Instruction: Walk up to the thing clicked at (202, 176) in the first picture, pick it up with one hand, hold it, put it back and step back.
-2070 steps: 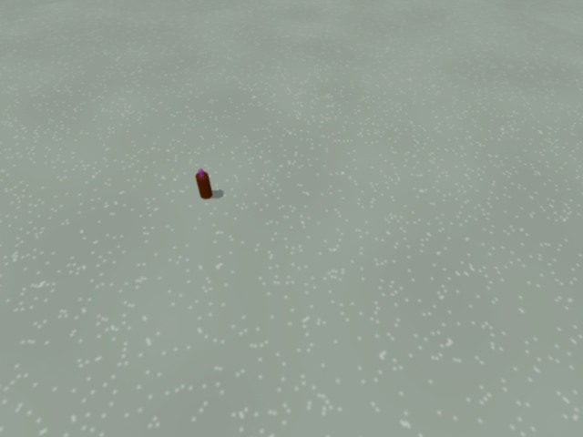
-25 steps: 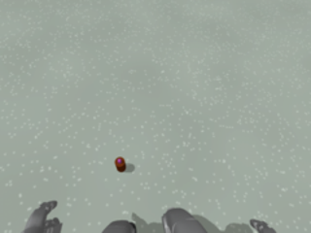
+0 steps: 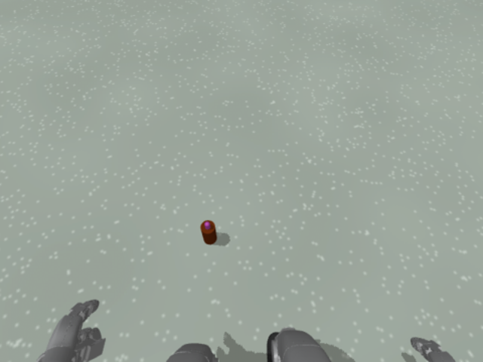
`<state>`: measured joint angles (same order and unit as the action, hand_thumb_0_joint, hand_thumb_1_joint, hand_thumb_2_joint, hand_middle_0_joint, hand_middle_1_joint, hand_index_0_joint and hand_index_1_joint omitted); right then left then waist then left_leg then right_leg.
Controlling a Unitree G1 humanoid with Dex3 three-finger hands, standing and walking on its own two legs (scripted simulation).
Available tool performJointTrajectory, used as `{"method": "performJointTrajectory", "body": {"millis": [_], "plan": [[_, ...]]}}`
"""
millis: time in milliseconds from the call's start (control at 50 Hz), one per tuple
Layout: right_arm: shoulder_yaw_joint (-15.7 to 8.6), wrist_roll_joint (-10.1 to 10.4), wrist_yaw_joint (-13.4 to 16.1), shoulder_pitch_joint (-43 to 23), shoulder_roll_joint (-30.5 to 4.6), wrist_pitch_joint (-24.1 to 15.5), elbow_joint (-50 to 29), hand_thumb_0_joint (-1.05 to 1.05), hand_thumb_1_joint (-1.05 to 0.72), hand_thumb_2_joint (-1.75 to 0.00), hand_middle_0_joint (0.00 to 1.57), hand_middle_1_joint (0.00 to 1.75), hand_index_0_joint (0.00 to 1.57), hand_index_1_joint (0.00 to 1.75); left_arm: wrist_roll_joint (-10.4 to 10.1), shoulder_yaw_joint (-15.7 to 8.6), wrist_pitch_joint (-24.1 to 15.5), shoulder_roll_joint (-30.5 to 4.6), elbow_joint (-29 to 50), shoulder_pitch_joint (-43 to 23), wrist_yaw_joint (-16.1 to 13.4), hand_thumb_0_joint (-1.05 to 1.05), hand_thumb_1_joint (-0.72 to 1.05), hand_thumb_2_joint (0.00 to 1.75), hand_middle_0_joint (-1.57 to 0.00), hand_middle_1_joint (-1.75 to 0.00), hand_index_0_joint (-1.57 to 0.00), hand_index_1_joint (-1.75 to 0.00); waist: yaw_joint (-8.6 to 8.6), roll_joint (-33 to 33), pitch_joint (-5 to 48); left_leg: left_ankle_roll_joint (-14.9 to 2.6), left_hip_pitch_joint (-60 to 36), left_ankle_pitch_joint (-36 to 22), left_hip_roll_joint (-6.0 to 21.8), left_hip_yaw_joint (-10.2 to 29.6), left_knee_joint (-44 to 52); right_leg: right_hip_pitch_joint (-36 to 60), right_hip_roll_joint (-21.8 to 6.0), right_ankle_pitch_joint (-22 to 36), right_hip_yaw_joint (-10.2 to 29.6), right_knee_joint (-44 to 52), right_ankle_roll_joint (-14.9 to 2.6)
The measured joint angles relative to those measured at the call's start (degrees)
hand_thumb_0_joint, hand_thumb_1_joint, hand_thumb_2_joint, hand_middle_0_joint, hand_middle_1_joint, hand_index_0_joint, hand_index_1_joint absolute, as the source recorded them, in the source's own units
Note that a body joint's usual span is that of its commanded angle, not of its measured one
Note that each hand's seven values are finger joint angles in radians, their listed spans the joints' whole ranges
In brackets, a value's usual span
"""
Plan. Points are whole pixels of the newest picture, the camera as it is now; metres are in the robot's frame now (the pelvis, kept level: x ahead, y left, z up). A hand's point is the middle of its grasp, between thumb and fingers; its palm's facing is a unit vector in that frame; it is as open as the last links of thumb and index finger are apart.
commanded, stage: step back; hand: left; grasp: from the side
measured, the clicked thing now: (208, 231) +0.57 +0.13 -0.68
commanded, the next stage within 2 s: none
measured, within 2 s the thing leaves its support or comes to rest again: neither
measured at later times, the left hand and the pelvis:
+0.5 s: hand out of the picture -0.06 +0.23 -0.14, palm faces -0.09 -0.91 -0.40, open 7.4 cm; pelvis -0.16 -0.03 -0.01, yaw -4 degrees
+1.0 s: hand out of the picture -0.20 +0.22 -0.14, palm faces +0.00 -0.94 -0.33, open 7.4 cm; pelvis -0.32 -0.04 +0.01, yaw +0 degrees
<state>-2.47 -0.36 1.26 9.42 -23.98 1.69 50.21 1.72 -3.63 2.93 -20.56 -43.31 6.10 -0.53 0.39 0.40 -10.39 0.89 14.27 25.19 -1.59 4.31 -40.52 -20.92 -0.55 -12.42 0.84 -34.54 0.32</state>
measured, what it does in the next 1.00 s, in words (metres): walks backwards: left foot, then right foot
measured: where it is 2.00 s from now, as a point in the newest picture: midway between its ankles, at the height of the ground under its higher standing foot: outside the picture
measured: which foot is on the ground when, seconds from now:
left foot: up 0.00-0.00, down 0.02-0.46, up 0.48-0.78, down 0.80-1.00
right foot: down 0.00-0.04, up 0.06-0.42, down 0.44-0.84, up 0.86-1.00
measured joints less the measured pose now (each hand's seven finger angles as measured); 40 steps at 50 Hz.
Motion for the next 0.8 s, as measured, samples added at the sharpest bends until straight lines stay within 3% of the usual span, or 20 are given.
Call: {"method": "performJointTrajectory", "body": {"millis": [40, 60, 120, 160, 220, 340, 420, 460, 500, 540, 580, 620, 680, 740, 800], "plan": [[-0.4, -0.8, 0.1, -0.6, 1.6, -0.3, 0.8, 0.01, -0.91, -0.89, 0.20, 0.30, 0.20, 0.30, -0.5, -0.3, 0.6, -1.5, 0.4, -1.0, 0.2, 0.00, 0.90, 0.90, -0.21, -0.30, -0.21, -0.30, -0.52, -3.5, -1.8, -1.03, -2.6, -4.8, -1.3, -2.2, 5.7, -1.4, -1.7, -0.7, 1.4, -3.5, 0.54], [-0.2, -1.3, -0.1, -0.7, 2.7, -0.3, 0.9, 0.01, -0.91, -0.89, 0.20, 0.30, 0.20, 0.30, -0.7, -0.6, 1.0, -2.1, 0.1, -0.9, 0.2, 0.00, 0.90, 0.90, -0.21, -0.30, -0.21, -0.30, -1.17, -5.4, -2.3, -1.42, -3.0, -5.3, -2.0, -3.4, 6.0, -2.1, -1.6, -2.0, 3.4, -5.3, -0.09], [0.6, -1.7, -1.0, 0.7, 3.8, -0.6, 0.3, 0.01, -0.91, -0.89, 0.20, 0.30, 0.20, 0.30, -0.5, -0.9, 2.2, -1.9, -1.8, 0.1, -0.1, 0.00, 0.90, 0.90, -0.21, -0.30, -0.21, -0.30, 0.47, -4.0, -0.5, -2.03, -1.2, -6.3, 0.3, -1.6, 5.5, -4.7, 4.5, -15.3, 6.0, -18.8, -0.45], [0.9, -2.0, -0.9, 1.2, 4.2, -0.6, 0.2, 0.01, -0.90, -0.89, 0.20, 0.30, 0.20, 0.30, -0.9, -1.1, 2.3, -1.9, -2.3, 1.0, 0.0, 0.00, 0.90, 0.90, -0.21, -0.30, -0.20, -0.30, 0.38, -3.4, 0.6, -1.87, -0.9, -8.2, 1.7, -1.2, 7.6, -5.9, 7.3, -16.3, 7.4, -28.1, -0.81], [0.8, -1.8, -0.6, 0.6, 4.2, -0.8, -0.5, 0.01, -0.90, -0.89, 0.20, 0.30, 0.20, 0.30, -1.1, -1.6, 1.8, -2.4, -2.1, 2.8, 0.3, 0.00, 0.90, 0.90, -0.21, -0.30, -0.20, -0.30, -0.81, -3.5, 1.3, -1.49, 0.3, -10.6, 2.8, -2.2, 9.6, -5.5, 8.1, -15.4, 9.0, -34.3, -0.39], [0.5, -1.3, -0.1, -2.3, 3.5, -1.4, -3.9, 0.01, -0.90, -0.89, 0.20, 0.30, 0.20, 0.30, -0.7, -2.2, 1.7, -3.5, -2.8, 4.7, 0.3, 0.00, 0.90, 0.90, -0.21, -0.30, -0.20, -0.30, -1.73, -3.4, -0.2, -0.99, 4.3, -12.6, 4.3, -4.2, 7.5, 0.7, 4.5, -16.5, 8.0, -23.9, 1.74], [0.4, -1.4, -0.4, -4.0, 2.1, -0.9, -5.7, 0.01, -0.90, -0.89, 0.20, 0.30, 0.20, 0.30, -0.6, -2.2, 1.1, -3.5, -3.8, 5.0, 0.9, 0.00, 0.90, 0.90, -0.21, -0.30, -0.20, -0.30, -1.78, -2.4, -0.7, 0.44, 8.4, -13.0, 5.4, -5.1, 3.3, 6.4, 1.4, -12.7, 4.3, -7.4, 0.74], [-0.2, -1.0, -0.4, -4.8, 0.4, -0.1, -5.3, 0.01, -0.90, -0.89, 0.20, 0.30, 0.20, 0.30, -0.2, -2.0, 0.5, -1.6, -5.0, 4.3, 1.1, 0.00, 0.90, 0.90, -0.21, -0.30, -0.20, -0.30, -0.89, 1.8, -1.8, 0.59, 10.1, -13.1, 7.4, -2.8, 0.7, 8.1, 3.4, -9.6, 1.8, -3.8, -0.04], [-0.8, -0.5, 0.2, -3.9, 0.0, 0.9, -4.2, 0.01, -0.90, -0.89, 0.20, 0.30, 0.20, 0.30, 0.3, -1.3, 0.3, -0.3, -4.7, 5.2, 1.8, 0.00, 0.90, 0.90, -0.21, -0.30, -0.20, -0.30, -0.50, 3.2, -0.6, -0.26, 12.3, -4.5, 4.5, 1.1, -4.4, 7.0, 3.3, -9.1, 0.7, -4.6, -0.72], [-0.8, -0.2, 0.5, -2.7, 0.5, 1.5, -2.8, 0.01, -0.90, -0.89, 0.20, 0.30, 0.20, 0.30, 0.5, -0.8, 0.5, 0.0, -4.2, 6.4, 1.9, 0.00, 0.90, 0.90, -0.21, -0.30, -0.21, -0.30, -2.18, 1.2, 1.1, -0.48, 13.9, 2.2, -0.2, 1.6, -14.2, 5.3, 1.4, -8.2, 2.6, -4.8, -1.25], [-0.6, 0.2, 0.3, -1.2, 0.2, 1.4, -2.2, 0.01, -0.91, -0.89, 0.20, 0.30, 0.20, 0.30, 0.6, -0.6, 0.8, 0.6, -4.0, 6.8, 1.6, 0.00, 0.90, 0.90, -0.21, -0.30, -0.21, -0.30, -2.30, 0.8, 2.3, -0.65, 14.4, 2.1, -3.4, 2.7, -21.6, 4.8, 0.3, -5.9, 3.1, -2.5, -1.28], [-0.5, 0.3, 0.4, 0.5, 0.0, 0.9, -2.0, 0.01, -0.91, -0.89, 0.20, 0.30, 0.20, 0.30, 0.7, -0.8, 0.9, 0.9, -3.5, 6.2, 1.4, 0.00, 0.90, 0.90, -0.21, -0.30, -0.21, -0.31, -1.68, 1.0, 3.1, -0.45, 13.7, 1.5, -4.8, 3.4, -25.1, 3.8, -0.1, -3.9, 2.3, -0.7, -1.27], [-0.2, 0.1, 0.7, 2.5, 0.1, 0.4, -1.4, 0.01, -0.91, -0.89, 0.20, 0.30, 0.20, 0.30, 0.9, -1.0, 0.5, 0.5, -1.5, 4.4, 0.7, 0.00, 0.90, 0.90, -0.21, -0.30, -0.21, -0.31, -1.10, 1.4, 2.7, 0.12, 10.0, 2.7, -4.3, 2.8, -22.3, 1.9, 0.0, -1.9, 0.6, 0.0, -1.47], [0.0, -0.3, 0.7, 3.5, 0.9, 0.4, -0.9, 0.01, -0.91, -0.89, 0.20, 0.30, 0.20, 0.30, 0.9, -1.1, 0.1, -0.3, 0.7, 1.9, -0.1, 0.00, 0.90, 0.90, -0.21, -0.30, -0.21, -0.31, -0.32, 0.8, 1.2, 0.12, 5.2, 4.6, -2.2, 0.5, -12.7, -0.3, -0.2, -0.5, -1.7, -0.8, -1.60], [0.2, -0.8, 0.2, 4.0, 1.9, -0.1, -0.6, 0.01, -0.91, -0.89, 0.20, 0.30, 0.20, 0.30, 0.3, -0.9, 0.4, -1.3, 2.4, -0.7, -0.2, 0.00, 0.90, 0.90, -0.21, -0.30, -0.21, -0.31, 0.33, -0.7, -0.2, -0.80, 0.1, -0.9, -0.6, -2.0, 0.7, -3.2, -1.1, -0.1, -3.6, -3.9, -1.28]]}}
